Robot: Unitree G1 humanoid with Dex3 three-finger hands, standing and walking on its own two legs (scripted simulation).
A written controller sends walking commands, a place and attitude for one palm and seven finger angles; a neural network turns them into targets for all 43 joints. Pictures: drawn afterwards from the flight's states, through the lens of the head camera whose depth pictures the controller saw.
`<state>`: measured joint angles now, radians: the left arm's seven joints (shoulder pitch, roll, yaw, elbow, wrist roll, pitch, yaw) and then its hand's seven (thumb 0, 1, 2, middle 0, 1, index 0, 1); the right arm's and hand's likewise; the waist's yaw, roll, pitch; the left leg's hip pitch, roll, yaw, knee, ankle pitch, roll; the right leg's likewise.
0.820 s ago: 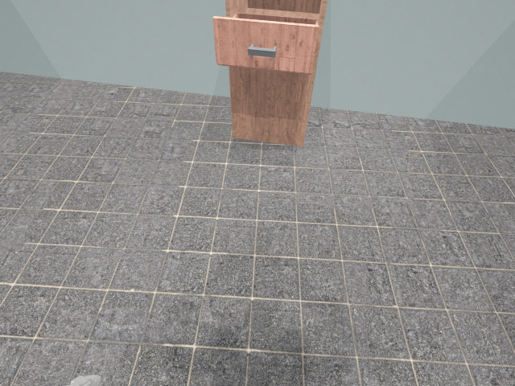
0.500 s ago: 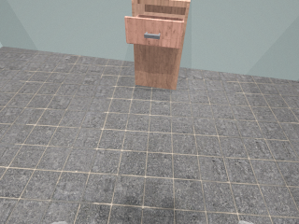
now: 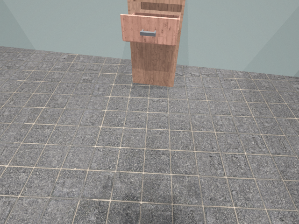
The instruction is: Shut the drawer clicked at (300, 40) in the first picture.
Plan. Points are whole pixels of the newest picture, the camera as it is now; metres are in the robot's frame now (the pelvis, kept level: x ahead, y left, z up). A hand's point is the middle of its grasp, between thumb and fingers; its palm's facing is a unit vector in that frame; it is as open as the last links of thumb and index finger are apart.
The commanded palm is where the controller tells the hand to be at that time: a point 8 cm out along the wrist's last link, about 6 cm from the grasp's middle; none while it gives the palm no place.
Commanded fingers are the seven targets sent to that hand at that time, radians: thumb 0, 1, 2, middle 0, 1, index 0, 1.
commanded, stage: stand and wait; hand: left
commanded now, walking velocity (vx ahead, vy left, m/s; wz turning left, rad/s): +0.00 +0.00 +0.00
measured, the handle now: (148, 32) +1.30 +0.08 -0.06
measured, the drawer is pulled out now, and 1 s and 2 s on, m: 0.30 0.30 0.30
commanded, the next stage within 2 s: look at it before walking up in 0.04 s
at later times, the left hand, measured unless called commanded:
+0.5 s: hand out of the picture +0.07 +0.24 -0.16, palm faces -0.02 -0.95 -0.33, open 7.4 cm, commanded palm none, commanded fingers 0.00 0.90 0.90 -0.20 -0.30 -0.20 -0.30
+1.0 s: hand out of the picture +0.04 +0.21 -0.19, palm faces +0.02 -0.98 -0.20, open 7.4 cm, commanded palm none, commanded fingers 0.00 0.90 0.90 -0.20 -0.30 -0.20 -0.30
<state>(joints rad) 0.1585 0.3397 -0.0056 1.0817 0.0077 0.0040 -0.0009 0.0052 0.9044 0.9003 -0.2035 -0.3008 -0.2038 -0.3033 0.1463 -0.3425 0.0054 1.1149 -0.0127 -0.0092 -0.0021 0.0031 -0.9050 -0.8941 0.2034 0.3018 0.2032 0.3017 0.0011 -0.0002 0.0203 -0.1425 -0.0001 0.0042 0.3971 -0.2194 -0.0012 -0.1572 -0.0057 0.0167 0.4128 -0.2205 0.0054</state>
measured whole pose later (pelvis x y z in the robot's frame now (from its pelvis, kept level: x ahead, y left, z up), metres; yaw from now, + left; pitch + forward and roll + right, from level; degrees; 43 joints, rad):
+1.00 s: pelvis +0.05 +0.01 -0.01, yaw -1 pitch -1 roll -1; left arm 0.34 0.23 0.01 1.09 0.02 0.01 -0.01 0.00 0.91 0.90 -0.20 -0.30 -0.20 -0.30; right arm 0.28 -0.23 0.00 1.11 -0.02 -0.02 0.00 0.00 -0.91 -0.89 0.20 0.30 0.20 0.30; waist 0.01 0.00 -0.02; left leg -0.18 0.02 0.03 0.59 -0.39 0.01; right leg -0.17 0.02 0.03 0.54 -0.36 0.00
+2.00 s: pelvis +0.42 +0.00 +0.00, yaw -5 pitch -1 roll +0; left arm 0.32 0.18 0.07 1.06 0.03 0.00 -0.02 0.01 0.91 0.90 -0.20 -0.30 -0.20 -0.30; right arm 0.35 -0.15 -0.04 1.08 -0.02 -0.09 -0.02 -0.01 -0.94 -0.89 0.20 0.30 0.20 0.30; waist 0.02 -0.04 0.01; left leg -0.11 0.03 0.21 0.36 -0.24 0.05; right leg -0.58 -0.10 -0.04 1.11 -0.19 0.01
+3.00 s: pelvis +0.77 -0.06 +0.00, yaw -6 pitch -1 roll +1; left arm 0.29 0.17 0.07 1.08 0.03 0.00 -0.01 0.01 0.91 0.90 -0.20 -0.30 -0.20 -0.30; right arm 0.34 -0.14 -0.03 1.10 -0.02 -0.06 -0.02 -0.01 -0.93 -0.89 0.20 0.30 0.20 0.30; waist 0.01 -0.03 0.03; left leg -0.11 0.00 0.19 0.33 -0.20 0.06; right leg -0.52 -0.12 -0.06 0.99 -0.24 0.01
